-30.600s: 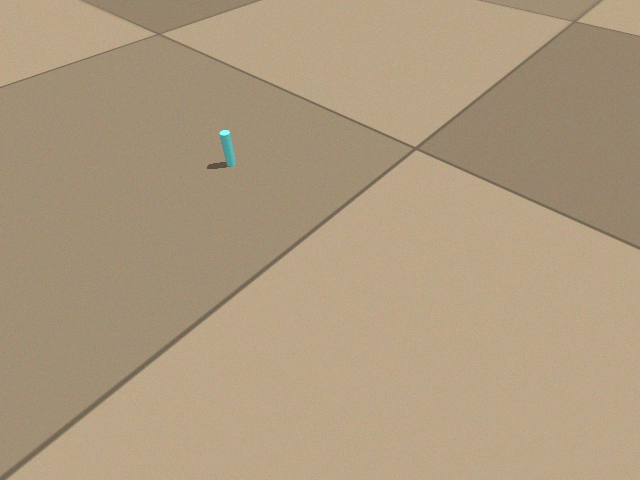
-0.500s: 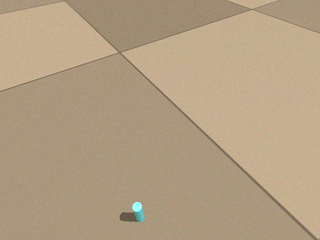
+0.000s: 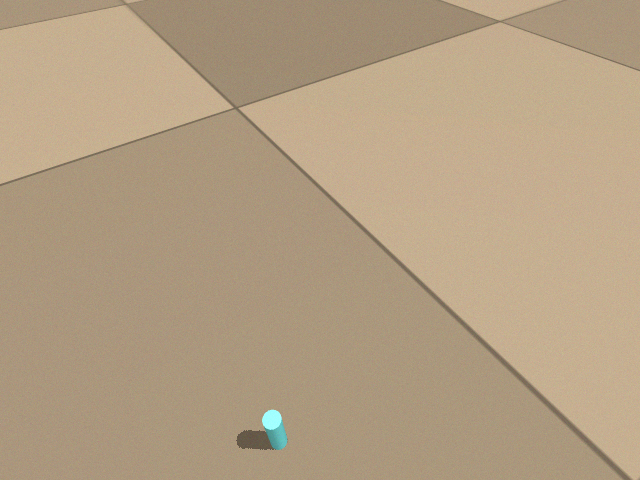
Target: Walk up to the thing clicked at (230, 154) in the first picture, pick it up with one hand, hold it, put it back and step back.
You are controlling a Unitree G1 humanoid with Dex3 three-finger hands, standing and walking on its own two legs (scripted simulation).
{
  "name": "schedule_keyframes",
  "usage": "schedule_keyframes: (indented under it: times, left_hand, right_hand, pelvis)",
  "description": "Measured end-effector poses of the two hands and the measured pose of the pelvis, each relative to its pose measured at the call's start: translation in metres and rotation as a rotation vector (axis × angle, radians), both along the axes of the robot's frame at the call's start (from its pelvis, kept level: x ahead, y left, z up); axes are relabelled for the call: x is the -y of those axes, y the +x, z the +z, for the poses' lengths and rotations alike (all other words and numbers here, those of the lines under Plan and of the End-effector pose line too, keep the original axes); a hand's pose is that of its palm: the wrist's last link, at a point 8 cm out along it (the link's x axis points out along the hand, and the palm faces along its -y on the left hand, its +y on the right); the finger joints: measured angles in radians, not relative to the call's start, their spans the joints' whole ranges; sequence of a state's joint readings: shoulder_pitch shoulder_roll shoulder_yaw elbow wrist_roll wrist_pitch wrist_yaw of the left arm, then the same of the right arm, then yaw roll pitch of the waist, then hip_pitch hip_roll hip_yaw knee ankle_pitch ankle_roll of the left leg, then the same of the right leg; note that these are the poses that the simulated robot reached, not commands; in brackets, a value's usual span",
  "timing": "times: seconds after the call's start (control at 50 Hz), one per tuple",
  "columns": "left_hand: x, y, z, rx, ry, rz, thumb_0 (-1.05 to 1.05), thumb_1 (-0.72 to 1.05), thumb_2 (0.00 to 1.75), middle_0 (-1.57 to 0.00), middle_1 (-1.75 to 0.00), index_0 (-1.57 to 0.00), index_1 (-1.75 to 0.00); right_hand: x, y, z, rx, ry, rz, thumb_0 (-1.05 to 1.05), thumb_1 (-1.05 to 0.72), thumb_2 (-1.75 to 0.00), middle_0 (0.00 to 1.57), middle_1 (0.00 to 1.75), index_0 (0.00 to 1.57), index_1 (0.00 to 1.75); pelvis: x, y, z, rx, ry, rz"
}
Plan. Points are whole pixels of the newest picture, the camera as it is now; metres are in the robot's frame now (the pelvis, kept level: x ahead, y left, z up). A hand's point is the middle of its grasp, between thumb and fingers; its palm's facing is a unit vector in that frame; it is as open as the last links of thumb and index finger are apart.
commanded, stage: stand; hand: left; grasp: from the side
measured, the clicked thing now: (275, 430) +0.40 +0.17 -0.69
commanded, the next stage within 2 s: step back in 0.20 s
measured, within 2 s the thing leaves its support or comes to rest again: neither
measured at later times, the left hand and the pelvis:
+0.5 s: hand out of the picture +0.08 +0.30 -0.18, palm faces -0.03 -0.92 -0.39, open 7.4 cm; pelvis -0.05 +0.04 -0.03, yaw +0 degrees
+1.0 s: hand out of the picture -0.03 +0.29 -0.17, palm faces -0.11 -0.91 -0.40, open 7.4 cm; pelvis -0.14 +0.04 -0.03, yaw -4 degrees
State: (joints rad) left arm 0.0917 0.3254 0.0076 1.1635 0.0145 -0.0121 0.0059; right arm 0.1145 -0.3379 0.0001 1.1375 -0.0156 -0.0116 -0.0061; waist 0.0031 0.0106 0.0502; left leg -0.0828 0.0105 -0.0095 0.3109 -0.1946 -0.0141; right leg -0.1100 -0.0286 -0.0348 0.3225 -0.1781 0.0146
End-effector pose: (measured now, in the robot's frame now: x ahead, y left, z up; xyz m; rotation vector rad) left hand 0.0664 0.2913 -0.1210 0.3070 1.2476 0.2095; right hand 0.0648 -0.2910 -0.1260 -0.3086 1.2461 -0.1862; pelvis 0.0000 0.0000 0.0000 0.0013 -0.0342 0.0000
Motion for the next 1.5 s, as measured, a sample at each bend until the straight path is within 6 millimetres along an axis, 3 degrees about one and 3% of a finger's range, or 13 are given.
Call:
schedule_keyframes:
  times: [0.22,0.38,0.52,0.62,0.8,0.98,1.14,1.28,1.38,1.5]
  left_hand:
    - [-0.001,-0.001,-0.001,-0.002,-0.004,0.004,0.00,0.90,0.90,-0.20,-0.30,-0.20,-0.30]
    - [-0.023,-0.002,-0.007,0.030,0.032,-0.003,0.00,0.90,0.90,-0.20,-0.30,-0.21,-0.30]
    - [-0.059,0.013,-0.026,0.099,0.046,-0.058,0.00,0.90,0.90,-0.20,-0.30,-0.21,-0.30]
    - [-0.064,0.013,-0.026,0.122,0.040,-0.069,0.00,0.90,0.90,-0.20,-0.30,-0.20,-0.30]
    - [-0.059,-0.035,-0.023,0.045,0.025,-0.120,0.00,0.90,0.90,-0.20,-0.30,-0.20,-0.30]
    - [-0.043,-0.087,-0.014,0.056,0.057,-0.135,0.00,0.90,0.90,-0.20,-0.30,-0.20,-0.30]
    - [-0.043,-0.123,0.006,0.108,0.060,-0.109,0.00,0.90,0.89,-0.20,-0.30,-0.21,-0.30]
    - [-0.063,-0.146,-0.011,0.174,0.036,-0.105,0.00,0.90,0.90,-0.20,-0.30,-0.21,-0.30]
    - [-0.069,-0.179,-0.016,0.132,0.021,-0.082,0.00,0.90,0.90,-0.20,-0.30,-0.20,-0.30]
    - [-0.070,-0.227,-0.015,0.087,0.022,-0.085,0.00,0.90,0.90,-0.20,-0.30,-0.20,-0.30]
  right_hand:
    - [0.001,-0.002,0.001,-0.005,-0.001,-0.007,0.01,-0.90,-0.90,0.20,0.30,0.20,0.30]
    - [0.009,-0.009,-0.003,0.001,-0.036,-0.016,0.01,-0.90,-0.90,0.20,0.30,0.20,0.30]
    - [-0.004,-0.047,-0.004,-0.012,-0.101,-0.020,0.00,-0.91,-0.90,0.20,0.30,0.20,0.30]
    - [-0.023,-0.088,0.004,-0.081,-0.110,-0.030,0.00,-0.91,-0.90,0.20,0.30,0.20,0.30]
    - [-0.038,-0.111,0.001,0.004,-0.085,-0.064,0.01,-0.90,-0.90,0.20,0.30,0.20,0.30]
    - [-0.020,-0.132,-0.020,0.072,-0.037,-0.070,0.01,-0.90,-0.90,0.20,0.30,0.20,0.30]
    - [-0.015,-0.163,-0.005,0.064,-0.055,-0.036,0.01,-0.90,-0.90,0.20,0.30,0.20,0.30]
    - [-0.026,-0.200,-0.003,0.043,-0.110,0.013,0.01,-0.90,-0.90,0.20,0.30,0.20,0.30]
    - [-0.039,-0.231,0.012,0.051,-0.101,0.020,0.01,-0.90,-0.90,0.20,0.30,0.20,0.30]
    - [-0.038,-0.256,0.020,0.103,-0.110,0.009,0.01,-0.90,-0.90,0.20,0.30,0.20,0.30]
  pelvis:
    - [0.000,0.000,0.000,-0.001,-0.001,-0.002]
    - [-0.009,-0.028,-0.013,-0.012,-0.013,0.004]
    - [-0.040,-0.051,-0.032,-0.028,-0.018,0.007]
    - [-0.048,-0.069,-0.025,-0.019,-0.017,0.001]
    - [-0.054,-0.099,-0.021,-0.016,-0.012,-0.048]
    - [-0.038,-0.141,-0.030,0.004,-0.024,-0.074]
    - [-0.040,-0.175,-0.017,-0.013,0.024,-0.065]
    - [-0.055,-0.216,-0.030,-0.005,0.014,-0.015]
    - [-0.058,-0.243,-0.021,0.006,-0.013,-0.026]
    - [-0.055,-0.276,-0.017,-0.002,-0.027,-0.060]
